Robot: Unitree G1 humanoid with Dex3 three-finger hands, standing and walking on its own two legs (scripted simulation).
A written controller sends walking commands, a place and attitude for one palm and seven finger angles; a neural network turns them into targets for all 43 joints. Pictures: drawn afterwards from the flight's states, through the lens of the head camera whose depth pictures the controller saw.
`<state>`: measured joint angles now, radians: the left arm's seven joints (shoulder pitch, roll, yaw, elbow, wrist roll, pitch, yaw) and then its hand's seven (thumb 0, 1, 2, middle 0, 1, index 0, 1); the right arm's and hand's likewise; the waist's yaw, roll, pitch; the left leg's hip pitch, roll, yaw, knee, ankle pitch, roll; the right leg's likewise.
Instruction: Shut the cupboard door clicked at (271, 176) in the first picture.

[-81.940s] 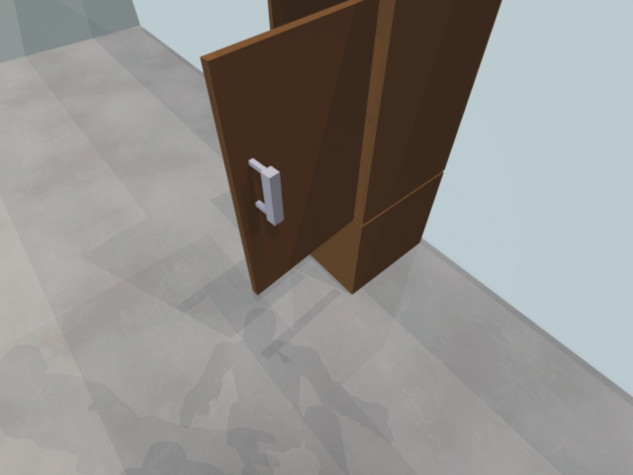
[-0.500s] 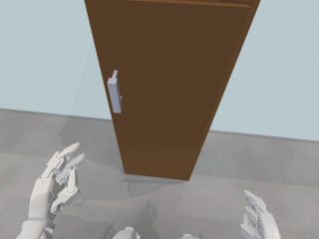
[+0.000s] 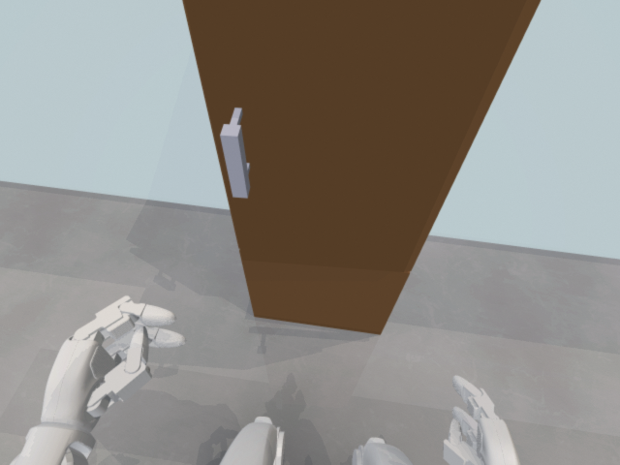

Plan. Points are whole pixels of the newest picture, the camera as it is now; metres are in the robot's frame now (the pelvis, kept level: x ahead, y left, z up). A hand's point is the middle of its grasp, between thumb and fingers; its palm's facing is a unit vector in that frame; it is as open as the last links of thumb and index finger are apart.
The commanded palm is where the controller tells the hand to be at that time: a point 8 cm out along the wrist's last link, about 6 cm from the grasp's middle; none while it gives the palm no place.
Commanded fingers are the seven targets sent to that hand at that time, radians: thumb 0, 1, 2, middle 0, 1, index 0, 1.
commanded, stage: raise the hand and make a fist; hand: left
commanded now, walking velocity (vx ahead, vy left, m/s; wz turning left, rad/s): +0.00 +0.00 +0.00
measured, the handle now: (239, 153) +0.52 +0.15 +0.09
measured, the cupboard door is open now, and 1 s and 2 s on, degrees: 4 4 4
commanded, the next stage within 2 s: bring the fist close to the handle in 1.12 s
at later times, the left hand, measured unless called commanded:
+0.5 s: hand (131, 354) +0.22 +0.21 +0.08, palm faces +0.02 -1.00 -0.04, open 3.1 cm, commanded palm +0.20 +0.26 +0.08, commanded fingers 0.00 0.90 0.90 -1.30 -1.50 -1.30 -1.50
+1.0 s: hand (146, 337) +0.23 +0.20 +0.09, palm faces +0.01 -1.00 -0.04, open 3.1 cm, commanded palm +0.21 +0.25 +0.09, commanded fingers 0.00 0.90 0.90 -1.30 -1.50 -1.30 -1.50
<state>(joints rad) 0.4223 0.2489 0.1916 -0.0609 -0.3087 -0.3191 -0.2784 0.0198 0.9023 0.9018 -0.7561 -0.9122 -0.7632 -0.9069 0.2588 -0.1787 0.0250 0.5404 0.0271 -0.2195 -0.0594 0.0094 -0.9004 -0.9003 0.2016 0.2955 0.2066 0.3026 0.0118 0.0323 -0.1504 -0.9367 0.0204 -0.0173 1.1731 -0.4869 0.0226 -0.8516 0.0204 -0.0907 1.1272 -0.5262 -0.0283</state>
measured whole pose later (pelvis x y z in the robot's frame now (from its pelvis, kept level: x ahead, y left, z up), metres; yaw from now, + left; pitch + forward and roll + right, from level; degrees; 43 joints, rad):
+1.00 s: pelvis +0.01 +0.01 +0.02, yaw +1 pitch +11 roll -2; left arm 0.38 0.25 0.15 -0.06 -0.29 -0.32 -0.24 0.02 0.90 0.90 -1.30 -1.50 -1.30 -1.50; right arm 0.28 -0.25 0.03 0.49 0.03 -0.17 -0.05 0.01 -0.90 -0.90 0.20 0.30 0.20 0.30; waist 0.00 0.04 -0.12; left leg -0.78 0.01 -0.01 1.05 -0.46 0.03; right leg -0.70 0.01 -0.08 1.00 -0.50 -0.02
